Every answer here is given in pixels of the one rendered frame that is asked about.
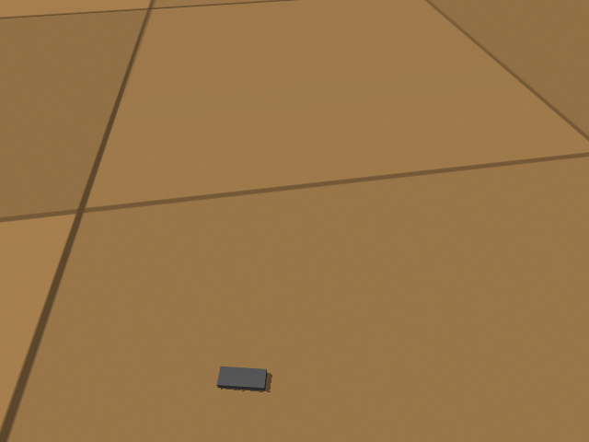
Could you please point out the small box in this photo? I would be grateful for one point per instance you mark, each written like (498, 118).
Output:
(242, 378)

